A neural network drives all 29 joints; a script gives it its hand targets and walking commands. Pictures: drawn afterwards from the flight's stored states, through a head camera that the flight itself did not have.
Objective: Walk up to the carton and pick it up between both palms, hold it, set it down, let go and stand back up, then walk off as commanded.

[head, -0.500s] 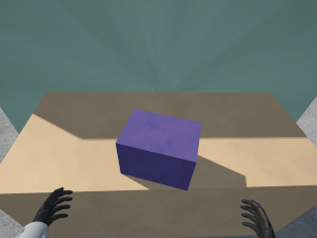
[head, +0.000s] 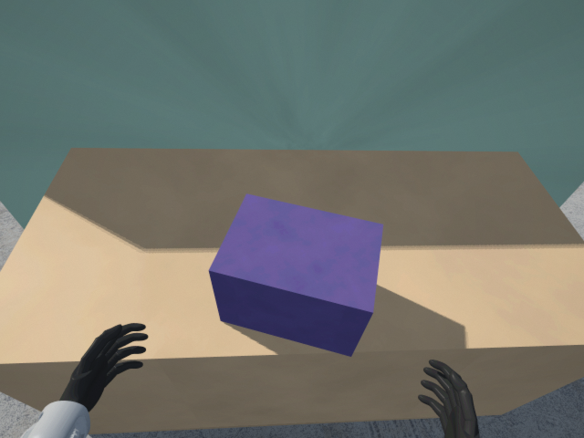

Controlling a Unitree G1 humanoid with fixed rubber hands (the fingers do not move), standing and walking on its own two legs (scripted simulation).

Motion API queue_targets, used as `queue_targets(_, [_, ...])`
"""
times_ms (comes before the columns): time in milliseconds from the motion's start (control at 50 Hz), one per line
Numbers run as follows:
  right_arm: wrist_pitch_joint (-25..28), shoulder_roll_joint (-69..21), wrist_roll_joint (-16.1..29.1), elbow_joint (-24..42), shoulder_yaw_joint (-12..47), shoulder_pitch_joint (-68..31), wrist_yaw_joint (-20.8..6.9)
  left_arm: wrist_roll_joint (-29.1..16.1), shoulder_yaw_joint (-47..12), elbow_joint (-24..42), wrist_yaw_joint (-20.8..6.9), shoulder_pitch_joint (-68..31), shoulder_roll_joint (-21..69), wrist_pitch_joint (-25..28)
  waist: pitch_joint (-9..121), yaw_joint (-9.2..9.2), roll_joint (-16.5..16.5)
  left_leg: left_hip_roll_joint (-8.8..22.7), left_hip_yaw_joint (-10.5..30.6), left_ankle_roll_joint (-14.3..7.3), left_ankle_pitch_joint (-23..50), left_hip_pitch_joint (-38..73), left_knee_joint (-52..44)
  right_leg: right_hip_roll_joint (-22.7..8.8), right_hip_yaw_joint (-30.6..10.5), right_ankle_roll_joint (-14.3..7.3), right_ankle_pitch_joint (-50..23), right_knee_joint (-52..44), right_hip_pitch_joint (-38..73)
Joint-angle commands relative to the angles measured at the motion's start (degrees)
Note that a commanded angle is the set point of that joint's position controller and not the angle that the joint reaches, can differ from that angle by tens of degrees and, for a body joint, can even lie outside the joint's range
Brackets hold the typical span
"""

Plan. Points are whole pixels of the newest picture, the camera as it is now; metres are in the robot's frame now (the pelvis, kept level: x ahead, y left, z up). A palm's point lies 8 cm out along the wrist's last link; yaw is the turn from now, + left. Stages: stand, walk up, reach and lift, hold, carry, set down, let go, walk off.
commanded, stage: reach and lift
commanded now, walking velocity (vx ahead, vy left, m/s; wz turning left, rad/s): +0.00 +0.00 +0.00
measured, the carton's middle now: (298, 274) +0.42 +0.01 -0.08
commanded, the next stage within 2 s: none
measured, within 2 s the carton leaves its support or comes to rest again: neither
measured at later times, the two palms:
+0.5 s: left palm (92, 371) +0.22 +0.28 -0.01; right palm (451, 417) +0.18 -0.18 -0.01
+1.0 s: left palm (110, 310) +0.29 +0.27 +0.02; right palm (438, 353) +0.25 -0.17 +0.01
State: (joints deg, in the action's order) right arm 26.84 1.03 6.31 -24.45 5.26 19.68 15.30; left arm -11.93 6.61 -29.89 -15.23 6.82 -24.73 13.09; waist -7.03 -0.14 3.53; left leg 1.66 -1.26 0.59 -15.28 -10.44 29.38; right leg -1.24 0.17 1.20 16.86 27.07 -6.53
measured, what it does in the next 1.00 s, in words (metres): stands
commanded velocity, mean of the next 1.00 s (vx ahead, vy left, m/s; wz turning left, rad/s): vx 0.00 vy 0.00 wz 0.00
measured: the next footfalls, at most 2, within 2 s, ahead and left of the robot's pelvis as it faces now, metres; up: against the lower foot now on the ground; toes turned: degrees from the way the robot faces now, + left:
none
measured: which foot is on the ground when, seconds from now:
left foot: down 0.00-1.00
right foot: down 0.00-1.00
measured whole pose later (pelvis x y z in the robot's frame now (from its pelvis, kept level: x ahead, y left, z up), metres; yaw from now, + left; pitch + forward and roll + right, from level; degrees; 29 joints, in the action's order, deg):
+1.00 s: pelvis +0.02 +0.00 +0.00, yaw +0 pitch -2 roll -1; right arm 18.4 0.7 9.7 -20.6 6.4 6.2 19.9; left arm -17.1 1.7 -28.6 -13.2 -4.6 -27.1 8.0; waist -3.9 -0.1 2.7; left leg 1.9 -1.3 0.6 -16.6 -10.5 29.4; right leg -1.1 0.1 1.3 18.0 26.7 -6.5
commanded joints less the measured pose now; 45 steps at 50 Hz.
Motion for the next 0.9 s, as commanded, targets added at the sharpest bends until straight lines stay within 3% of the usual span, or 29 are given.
queue_targets(0, [6.74, -2.69, 3.05, 8.98, 5.24, 7.09, 0.64, -0.90, 0.00, 13.72, -0.46, 5.40, -11.14, 5.96, 10.11, 6.07, -10.13, -1.05, 0.45, 3.13, 26.08, 19.17, 2.56, 1.27, -1.49, -2.15, -14.48, -7.53, -5.73])
queue_targets(120, [6.20, -2.01, 3.11, 6.52, 4.68, 4.23, 1.63, -0.92, -0.22, 10.47, -0.73, 2.13, -12.64, 6.06, 5.28, 4.52, -10.07, -1.02, 0.49, 2.73, 17.83, 15.55, 0.75, 1.04, -1.35, -2.66, -6.92, -9.35, -7.99])
queue_targets(160, [5.21, -3.17, 3.04, 7.87, 5.49, 1.83, 1.49, -1.90, -0.73, 11.12, -0.62, -1.39, -12.87, 5.96, 6.45, 5.14, -8.94, -0.66, 0.61, 2.34, 14.21, 13.00, 0.36, 0.78, -1.61, -2.81, -4.01, -8.83, -8.35])
queue_targets(180, [4.14, -3.98, 3.15, 7.16, 5.33, 1.67, 2.15, -1.26, -0.69, 9.16, -0.53, -1.53, -12.55, 5.27, 4.83, 5.07, -10.62, -1.30, -0.10, 1.79, 13.07, 13.10, 0.15, 0.28, -1.52, -2.05, -3.91, -8.42, -9.24])
queue_targets(200, [3.65, -1.79, 2.69, 9.19, 4.61, -2.04, 1.55, -2.52, -1.29, 10.00, -0.25, -4.05, -11.92, 5.54, 5.41, 5.24, -8.26, -0.61, -0.08, 1.40, 10.03, 11.70, -1.07, 0.65, -1.56, -2.67, -0.19, -9.05, -9.08])
queue_targets(220, [2.88, -2.74, 1.75, 10.77, 3.57, -1.88, 1.94, -2.87, -1.55, 12.50, 0.10, -6.15, -13.57, 5.96, 6.03, 4.58, -8.41, -0.13, 0.27, 1.38, 6.87, 9.42, -1.75, 0.74, -1.30, -3.03, 0.56, -8.52, -7.69])
queue_targets(280, [1.68, -2.80, 1.99, 12.34, 2.92, -6.55, 1.55, -6.32, -4.53, 9.08, 1.16, -9.33, -14.18, 5.87, 5.36, 4.16, -8.96, -0.29, -0.50, 0.69, 1.39, 4.85, -2.84, -0.03, -1.27, -3.11, 3.93, -7.49, -7.89])
queue_targets(300, [1.53, -2.63, 0.49, 12.38, 1.80, -8.14, 1.61, -6.16, -3.07, 9.79, 1.53, -9.94, -15.33, 5.68, 8.47, 4.97, -7.71, -0.09, -0.66, 0.84, 3.59, 6.13, -1.43, -0.16, -1.78, -3.42, 2.18, -7.23, -8.44])
queue_targets(360, [-0.18, -1.91, 2.28, 9.97, 2.11, -5.84, 1.91, -5.76, -5.07, 10.44, 2.07, -8.97, -14.24, 4.78, 6.62, 3.12, -11.12, 0.17, -0.09, 1.11, 7.91, 8.47, -1.68, -0.01, -1.30, -3.13, -3.09, -7.15, -7.96])
queue_targets(400, [-1.45, -0.53, 1.99, 10.73, 1.09, -7.75, 2.31, -5.98, -4.18, 11.96, 2.24, -10.92, -15.37, 4.40, 7.57, 3.26, -8.30, 0.91, 0.16, 0.64, 7.11, 7.76, -1.48, 0.13, -1.29, -2.98, -2.56, -6.66, -6.36])
queue_targets(420, [-2.10, -0.94, 1.64, 9.87, 2.03, -6.44, 2.16, -5.51, -4.48, 9.86, 2.18, -11.00, -15.74, 3.94, 5.41, 2.85, -11.51, 0.82, -0.05, 0.76, 6.21, 7.64, -1.92, -0.29, -1.59, -3.21, -2.36, -6.92, -8.30])
queue_targets(460, [-2.91, 0.52, 1.31, 11.73, -0.04, -13.33, 2.57, -8.74, -5.89, 9.82, 2.57, -17.56, -16.20, 3.41, 8.42, 1.80, -9.61, 0.85, 0.24, 0.47, 4.64, 5.37, -1.19, -0.28, -1.51, -3.29, -0.89, -6.39, -7.49])
queue_targets(500, [-3.17, 0.64, 0.66, 12.37, -0.15, -13.66, 2.64, -7.68, -5.04, 10.48, 2.77, -17.92, -16.77, 3.02, 9.79, 1.35, -8.95, 0.79, -0.49, 0.46, 7.38, 6.58, -0.87, -0.13, -1.36, -2.78, -4.87, -6.05, -7.26])
queue_targets(520, [-3.87, -0.17, 1.48, 10.36, -0.62, -11.37, 2.77, -7.80, -5.45, 9.67, 2.76, -15.22, -15.58, 2.61, 7.52, 0.88, -10.67, 0.94, -0.05, 0.57, 6.63, 7.52, -1.78, -0.23, -1.58, -2.73, -4.73, -6.47, -7.05])
queue_targets(540, [-3.99, 0.46, 0.98, 12.31, -0.22, -12.39, 3.05, -7.21, -4.28, 9.81, 2.75, -15.42, -16.31, 2.08, 7.93, 1.80, -8.63, 0.55, -0.44, 0.29, 7.87, 6.83, -1.56, -0.26, -1.85, -2.44, -7.07, -6.79, -6.12])
queue_targets(560, [-4.31, -0.06, 2.23, 12.38, -0.10, -14.18, 3.33, -8.44, -5.14, 12.74, 3.17, -18.70, -16.67, 2.27, 11.90, 1.30, -10.43, 0.82, 0.01, 0.48, 10.51, 6.28, -0.19, -0.29, -2.15, -2.35, -9.58, -4.97, -4.38])
queue_targets(580, [-4.91, 1.25, 1.30, 9.63, -1.90, -11.74, 3.18, -8.01, -5.40, 11.51, 3.21, -15.97, -14.57, 1.79, 8.73, -0.35, -9.32, 0.97, 0.50, 0.99, 12.09, 7.33, -0.91, 0.26, -1.87, -2.33, -10.20, -5.80, -5.02])
queue_targets(600, [-5.04, 2.75, 1.90, 10.36, -1.37, -14.63, 3.70, -8.03, -5.25, 7.60, 2.57, -18.53, -16.46, 0.60, 8.70, 0.22, -9.31, 0.41, -0.23, 0.93, 12.37, 8.04, -0.79, -0.11, -1.10, -2.01, -12.89, -6.04, -5.58])
queue_targets(620, [-5.42, 2.24, 2.14, 10.87, -0.06, -16.32, 3.82, -7.71, -4.88, 9.15, 2.76, -20.34, -16.20, 0.85, 12.59, 0.61, -8.62, 0.85, -0.16, 0.73, 14.28, 7.57, -0.39, -0.05, -1.33, -1.91, -14.42, -5.24, -3.60])
queue_targets(640, [-4.56, 0.80, 2.05, 7.78, 0.11, -8.62, 4.16, -5.38, -2.92, 7.73, 1.87, -13.58, -14.93, -0.58, 8.40, 0.28, -8.07, 0.25, 0.08, 0.83, 17.34, 11.01, -0.02, -0.19, -2.22, -0.89, -20.69, -6.23, -2.30])
queue_targets(660, [-5.00, 3.25, 3.62, 8.84, 0.72, -14.07, 4.45, -5.52, -2.99, 8.98, 2.13, -18.35, -14.91, -1.20, 12.30, -0.14, -8.03, -0.03, -0.46, 1.37, 20.15, 10.60, 0.59, -0.03, -1.75, -0.40, -24.41, -5.57, -2.55])
queue_targets(680, [-5.52, 3.34, 3.61, 8.00, -0.62, -12.02, 4.88, -5.31, -3.63, 9.57, 1.74, -15.91, -13.80, -2.02, 10.78, -1.49, -7.42, 0.32, 0.91, 1.64, 23.05, 13.20, 0.58, 0.49, -1.14, -0.77, -24.67, -6.55, -2.05])
queue_targets(720, [-4.68, 4.47, 4.04, 10.53, 1.73, -15.65, 5.13, -4.53, -0.48, 11.74, 1.46, -19.17, -15.65, -2.27, 15.02, 0.73, -8.10, -0.29, 0.03, 1.43, 24.82, 11.77, 1.44, -0.11, -2.25, 0.51, -31.92, -4.48, 0.23])
queue_targets(740, [-4.37, 4.26, 4.54, 11.22, 1.93, -17.65, 5.09, -4.73, -0.07, 14.78, 1.95, -20.81, -16.31, -2.10, 16.00, 1.08, -9.88, -0.17, -0.01, 2.11, 25.36, 11.81, 1.71, -0.16, -1.79, 0.16, -31.69, -4.26, 1.14])
queue_targets(780, [-4.85, 5.60, 4.16, 11.92, 0.66, -17.51, 5.10, -5.61, -1.22, 13.27, 1.67, -20.42, -14.92, -2.53, 16.64, -0.84, -7.25, -0.17, 0.36, 1.73, 25.29, 11.55, 1.19, -0.34, -1.86, 0.89, -36.62, -3.92, 1.62])
queue_targets(820, [-4.53, 4.26, 5.92, 10.94, 2.30, -17.85, 4.81, -4.22, -0.36, 16.39, 2.08, -20.72, -14.63, -2.93, 17.42, 0.18, -9.65, -0.34, -0.17, 2.04, 28.28, 12.51, 1.58, 0.15, -1.88, 1.05, -35.65, -3.90, 1.18])
queue_targets(840, [-5.37, 5.39, 4.80, 10.05, -0.01, -19.87, 4.59, -4.18, -1.06, 13.95, 1.96, -24.10, -15.87, -3.59, 14.14, -1.51, -10.94, -0.40, 0.14, 2.23, 26.36, 11.95, 1.26, 0.05, -1.69, 0.43, -33.03, -4.22, -1.13])
queue_targets(860, [-5.81, 5.32, 5.80, 10.95, 0.44, -20.99, 4.75, -4.32, 0.14, 12.70, 1.96, -24.04, -15.17, -3.83, 15.97, -0.33, -9.08, -0.06, 0.38, 1.66, 25.57, 12.09, 1.19, 0.21, -1.38, 0.69, -31.76, -4.45, 0.68])
queue_targets(880, [-6.60, 6.13, 4.69, 8.78, -1.23, -20.44, 4.56, -3.75, -0.48, 11.40, 2.14, -23.62, -15.13, -4.04, 13.12, -1.38, -10.20, 0.19, 0.25, 2.05, 25.96, 12.26, 0.93, 0.66, -0.85, 0.26, -29.27, -5.26, -0.78])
